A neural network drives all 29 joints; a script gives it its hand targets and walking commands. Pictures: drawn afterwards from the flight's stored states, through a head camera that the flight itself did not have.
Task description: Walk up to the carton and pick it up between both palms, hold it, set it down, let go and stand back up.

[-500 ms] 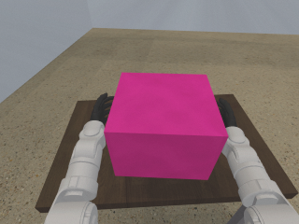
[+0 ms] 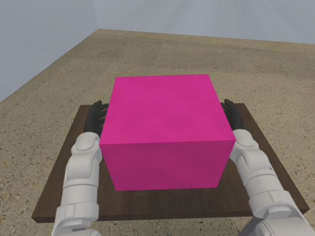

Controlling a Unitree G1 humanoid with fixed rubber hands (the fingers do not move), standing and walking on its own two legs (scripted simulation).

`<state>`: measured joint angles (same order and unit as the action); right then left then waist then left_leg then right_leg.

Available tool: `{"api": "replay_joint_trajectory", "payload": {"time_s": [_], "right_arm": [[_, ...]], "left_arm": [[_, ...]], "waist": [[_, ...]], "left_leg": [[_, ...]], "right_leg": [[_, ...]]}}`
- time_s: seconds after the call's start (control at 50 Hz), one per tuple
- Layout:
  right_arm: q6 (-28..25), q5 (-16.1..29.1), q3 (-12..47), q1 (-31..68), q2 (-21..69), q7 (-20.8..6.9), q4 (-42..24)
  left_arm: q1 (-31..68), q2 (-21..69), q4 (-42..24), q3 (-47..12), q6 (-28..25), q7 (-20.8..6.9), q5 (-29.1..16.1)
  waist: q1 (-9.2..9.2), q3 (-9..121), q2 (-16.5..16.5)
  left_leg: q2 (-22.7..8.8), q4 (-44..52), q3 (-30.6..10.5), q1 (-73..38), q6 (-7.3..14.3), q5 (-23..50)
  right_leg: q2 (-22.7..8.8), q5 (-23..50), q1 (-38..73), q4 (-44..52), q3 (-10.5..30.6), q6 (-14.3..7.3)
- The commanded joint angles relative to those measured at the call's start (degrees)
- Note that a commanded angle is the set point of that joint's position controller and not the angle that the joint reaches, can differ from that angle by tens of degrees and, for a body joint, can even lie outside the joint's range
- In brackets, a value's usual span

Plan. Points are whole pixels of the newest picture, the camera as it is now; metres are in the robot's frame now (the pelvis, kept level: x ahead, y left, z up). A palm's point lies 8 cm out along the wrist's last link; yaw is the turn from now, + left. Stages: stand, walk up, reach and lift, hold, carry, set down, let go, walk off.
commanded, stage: reach and lift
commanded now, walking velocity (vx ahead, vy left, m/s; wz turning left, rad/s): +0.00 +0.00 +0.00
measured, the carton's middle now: (164, 129) +0.39 -0.01 +0.10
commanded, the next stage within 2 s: hold in 0.94 s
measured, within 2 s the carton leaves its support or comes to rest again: neither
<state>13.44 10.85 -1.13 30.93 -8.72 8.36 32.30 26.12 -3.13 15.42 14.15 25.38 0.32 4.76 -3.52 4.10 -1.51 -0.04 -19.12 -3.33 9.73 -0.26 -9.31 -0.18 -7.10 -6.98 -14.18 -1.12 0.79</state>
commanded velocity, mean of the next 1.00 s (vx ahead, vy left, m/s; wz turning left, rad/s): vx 0.00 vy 0.00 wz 0.00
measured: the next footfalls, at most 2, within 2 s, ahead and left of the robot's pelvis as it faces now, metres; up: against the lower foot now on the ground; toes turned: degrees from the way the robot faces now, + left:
none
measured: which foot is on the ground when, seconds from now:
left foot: down 0.00-1.00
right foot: down 0.00-1.00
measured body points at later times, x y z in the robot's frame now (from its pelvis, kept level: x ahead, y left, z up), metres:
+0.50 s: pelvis +0.00 +0.00 +0.00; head -0.04 +0.02 +0.45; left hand +0.37 +0.17 +0.15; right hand +0.37 -0.20 +0.15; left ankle +0.01 +0.12 -0.75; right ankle +0.00 -0.13 -0.75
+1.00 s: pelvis +0.00 +0.00 +0.00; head -0.04 +0.02 +0.45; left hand +0.37 +0.17 +0.17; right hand +0.37 -0.19 +0.17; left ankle +0.01 +0.12 -0.75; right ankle +0.00 -0.13 -0.75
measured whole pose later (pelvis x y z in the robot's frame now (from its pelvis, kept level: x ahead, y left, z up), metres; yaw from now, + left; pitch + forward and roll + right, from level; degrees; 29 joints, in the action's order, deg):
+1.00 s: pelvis +0.00 +0.00 +0.00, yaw +0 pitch -2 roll -1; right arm 22.1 12.5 -2.1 34.2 -9.8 8.4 28.0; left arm 29.6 -2.4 10.2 15.9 34.6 0.0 6.4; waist -3.3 4.9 -0.8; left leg -0.4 -19.5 -3.2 7.8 -0.4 -9.9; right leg 0.3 -7.2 -4.9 -14.1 -0.5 0.6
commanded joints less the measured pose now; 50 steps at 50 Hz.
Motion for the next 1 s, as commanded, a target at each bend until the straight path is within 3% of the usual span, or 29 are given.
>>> {"api": "replay_joint_trajectory", "payload": {"time_s": [0.0, 0.04, 0.08, 0.12, 0.14, 0.16, 0.18, 0.2, 0.3, 0.32, 0.34, 0.38, 0.4, 0.42, 0.48, 0.5, 0.52, 0.6, 0.62, 0.64, 0.66, 0.68, 0.7, 0.74, 0.82, 0.88, 0.92, 0.96, 0.98], "right_arm": [[-4.2, 3.6, 19.9, 41.1, 34.5, -7.8, -23.6], [-4.1, 3.0, 19.4, 42.2, 34.2, -7.8, -23.4], [-3.6, 3.8, 19.5, 41.5, 33.5, -8.1, -22.7], [-3.1, 3.9, 19.1, 42.6, 34.0, -8.0, -22.3], [-2.7, 3.4, 19.3, 44.0, 34.6, -7.8, -21.6], [-2.2, 3.4, 18.6, 43.5, 34.1, -7.8, -20.9], [-2.6, 3.5, 19.9, 44.4, 34.6, -8.0, -22.3], [-2.7, 3.4, 19.5, 45.3, 35.2, -7.8, -23.2], [-2.6, 7.7, 25.2, 44.3, 35.6, -7.1, -31.7], [-1.9, 7.4, 24.7, 43.8, 35.2, -6.7, -32.4], [-1.3, 7.4, 25.4, 43.7, 36.2, -6.5, -31.9], [0.6, 6.3, 23.8, 41.9, 35.2, -6.6, -28.4], [1.3, 5.4, 23.0, 42.5, 35.0, -6.7, -26.9], [2.3, 4.9, 21.3, 41.1, 34.1, -6.6, -22.5], [1.8, 4.2, 19.8, 44.6, 36.7, -6.8, -22.3], [1.2, 5.7, 20.4, 45.5, 36.6, -6.9, -25.5], [0.8, 6.3, 22.0, 48.2, 37.1, -6.8, -29.6], [0.9, 7.9, 23.6, 46.0, 37.1, -5.7, -32.5], [1.3, 8.0, 22.5, 44.8, 36.2, -5.6, -31.5], [2.4, 7.2, 21.5, 44.9, 34.3, -5.8, -28.2], [3.2, 6.0, 19.9, 44.2, 34.2, -5.9, -24.6], [4.4, 5.0, 18.5, 42.5, 33.0, -6.4, -19.7], [4.0, 5.3, 18.1, 44.1, 33.2, -6.8, -22.4], [4.7, 4.6, 16.6, 45.3, 33.8, -7.5, -18.3], [2.1, 8.1, 22.2, 52.5, 36.8, -7.1, -31.0], [2.9, 8.6, 22.2, 49.4, 35.6, -6.8, -29.1], [3.9, 7.8, 21.0, 48.7, 35.2, -6.6, -27.9], [4.9, 7.7, 21.4, 48.4, 35.6, -6.6, -28.0], [5.2, 8.2, 21.9, 47.5, 35.0, -6.4, -27.5]], "left_arm": [[40.2, 36.2, -16.6, -36.0, -2.2, -5.8, -7.2], [38.8, 36.8, -13.8, -35.9, -1.8, -5.9, -6.9], [37.9, 36.1, -14.1, -34.5, -1.2, -5.8, -6.1], [37.8, 35.2, -11.9, -33.2, -0.4, -6.4, -6.0], [40.1, 34.1, -12.6, -31.7, -0.6, -6.7, -5.2], [36.8, 33.7, -8.7, -29.9, 0.4, -6.9, -4.3], [37.6, 34.8, -10.7, -30.1, 0.5, -6.9, -3.9], [39.4, 34.6, -11.4, -31.0, 0.3, -7.1, -4.9], [35.6, 36.4, -17.6, -34.1, -0.1, -6.1, -7.5], [34.8, 35.7, -16.1, -33.9, 0.4, -6.6, -6.8], [36.7, 34.4, -18.6, -33.6, 0.3, -6.6, -6.8], [37.3, 32.4, -16.4, -30.7, 1.4, -7.0, -4.4], [37.4, 31.1, -14.4, -29.4, 2.1, -7.2, -3.8], [36.1, 30.3, -11.4, -27.5, 3.2, -7.8, -2.8], [41.8, 30.8, -12.9, -28.1, 3.1, -8.4, -3.7], [40.5, 32.7, -14.5, -29.7, 3.3, -8.3, -4.0], [43.2, 33.5, -18.3, -32.9, 2.5, -7.8, -7.1], [39.6, 34.8, -19.6, -34.3, 2.8, -7.7, -7.2], [40.3, 35.0, -19.4, -34.8, 3.0, -7.8, -7.5], [38.4, 33.4, -15.9, -31.6, 4.0, -7.9, -5.3], [39.0, 32.7, -14.4, -30.7, 4.7, -8.3, -4.6], [39.8, 31.1, -12.1, -28.1, 5.4, -8.9, -2.7], [38.3, 31.6, -12.4, -28.3, 6.1, -9.0, -2.9], [41.9, 30.5, -10.6, -27.1, 6.2, -8.9, -2.6], [42.0, 35.3, -16.5, -31.4, 4.5, -7.4, -7.1], [42.0, 34.8, -17.5, -31.8, 4.6, -7.0, -7.1], [42.0, 33.8, -15.8, -31.1, 5.7, -7.7, -6.4], [41.6, 31.9, -16.4, -29.6, 6.0, -7.7, -5.6], [40.6, 32.4, -15.8, -29.7, 6.4, -7.6, -5.6]], "waist": [[-2.18, 26.9, 6.1], [-3.17, 25.7, 5.7], [-1.73, 22.4, 4.8], [-1.71, 21.4, 3.9], [0.13, 20.9, 2.3], [-0.26, 19.0, 2.3], [0.81, 19.7, 2.9], [0.13, 22.4, 1.8], [0.65, 30.2, 1.8], [-0.31, 28.9, 1.8], [0.29, 29.0, 1.8], [0.56, 23.0, 0.7], [1.74, 21.2, -0.6], [1.57, 16.9, -0.5], [0.56, 17.7, 0.8], [0.12, 21.5, 2.4], [-0.65, 27.2, 1.4], [-1.01, 30.1, 4.6], [-2.09, 29.3, 5.3], [-0.55, 24.6, 4.8], [-1.68, 19.7, 2.9], [-0.79, 15.3, 3.6], [-0.72, 17.0, 2.8], [-0.50, 14.6, 2.6], [1.02, 29.1, 1.8], [-0.06, 27.9, 2.8], [-1.11, 24.8, 2.7], [0.69, 25.4, 0.5], [0.54, 24.3, 1.2]], "left_leg": [[2.0, 0.0, 0.5, -14.0, -4.2, 18.1], [2.3, -0.4, 0.7, -13.2, -4.0, 17.4], [2.2, -0.3, 1.1, -13.0, -4.0, 17.6], [2.1, 0.7, 1.3, -11.8, -3.3, 15.2], [2.4, 1.1, 1.8, -9.0, -2.4, 12.1], [2.6, 1.8, 2.2, -8.2, -2.1, 11.3], [2.8, 1.6, 2.6, -8.7, -2.0, 11.9], [2.8, 1.3, 2.3, -8.5, -1.8, 11.5], [3.5, -2.9, 2.3, -12.8, -3.6, 27.0], [3.6, -2.8, 2.0, -12.0, -3.3, 24.4], [3.9, -2.6, 2.1, -10.6, -3.3, 23.1], [3.8, -0.3, 2.7, -8.4, -2.2, 15.8], [4.0, 0.9, 3.1, -7.0, -1.6, 12.4], [3.6, 2.2, 3.5, -6.1, -1.0, 9.8], [3.6, 2.9, 3.7, -5.9, -0.5, 5.0], [3.6, 1.9, 3.4, -7.6, -1.2, 9.5], [3.8, 0.5, 2.6, -8.9, -1.8, 12.7], [4.3, -2.4, 2.5, -10.3, -3.0, 20.8], [4.0, -2.3, 2.2, -11.1, -3.6, 20.9], [3.3, -1.2, 2.3, -9.9, -3.0, 18.4], [3.2, 0.2, 2.6, -9.1, -2.3, 14.0], [2.9, 1.9, 2.8, -7.1, -1.9, 9.4], [2.5, 2.3, 2.5, -7.6, -1.8, 9.3], [2.8, 4.2, 2.9, -5.9, -1.3, 3.2], [3.6, -0.3, 2.5, -9.6, -1.9, 16.1], [3.5, -1.3, 1.9, -11.2, -2.8, 19.3], [3.6, -0.2, 2.3, -10.3, -2.5, 14.9], [3.6, 0.4, 2.8, -8.9, -1.9, 13.6], [3.7, 0.6, 3.0, -8.5, -1.9, 14.4]], "right_leg": [[4.4, 10.5, 4.7, -0.7, -2.4, -0.8], [4.4, 10.2, 5.2, -0.5, -2.4, -0.7], [4.4, 9.8, 5.1, -0.5, -2.3, -0.6], [4.5, 8.2, 4.8, 0.0, -2.1, -0.7], [4.0, 6.9, 6.2, -0.1, -1.4, -0.4], [3.5, 6.9, 7.1, 0.3, -1.4, -0.4], [3.7, 6.6, 7.1, 0.1, -1.4, -0.3], [3.6, 7.4, 7.8, -0.3, -1.2, -0.2], [5.2, 24.2, 11.7, -2.8, -1.1, 0.2], [4.6, 23.6, 12.0, -2.2, -0.6, 0.5], [4.6, 23.7, 12.9, -2.5, -0.8, 0.8], [3.9, 16.6, 11.4, -1.0, -0.4, 1.0], [3.8, 14.7, 11.1, -0.7, -0.5, 1.1], [3.3, 11.9, 9.3, -0.2, -0.3, 1.2], [2.6, 5.3, 8.4, 0.5, 0.0, 1.0], [3.1, 9.0, 9.0, -0.1, -0.7, 1.1], [3.7, 12.8, 10.9, -1.2, -1.0, 1.0], [3.9, 23.1, 12.9, -2.6, -0.5, 1.0], [4.3, 21.0, 11.8, -2.4, -0.5, 0.8], [4.2, 17.8, 10.0, -1.6, -0.7, 0.4], [4.0, 11.8, 8.2, 0.0, -1.1, 0.5], [3.7, 6.5, 6.7, 0.5, -0.7, 0.2], [3.6, 6.3, 8.5, 0.7, -0.6, 0.0], [3.1, 0.0, 6.5, 1.8, -1.1, 0.3], [4.6, 13.8, 11.0, -1.0, -1.5, 0.6], [5.0, 15.8, 10.4, -1.5, -1.1, 0.6], [4.3, 13.0, 10.0, -0.3, -1.1, 0.6], [4.4, 12.5, 11.3, -0.9, -1.0, 0.9], [4.4, 14.2, 10.8, -0.9, -0.9, 0.9]]}}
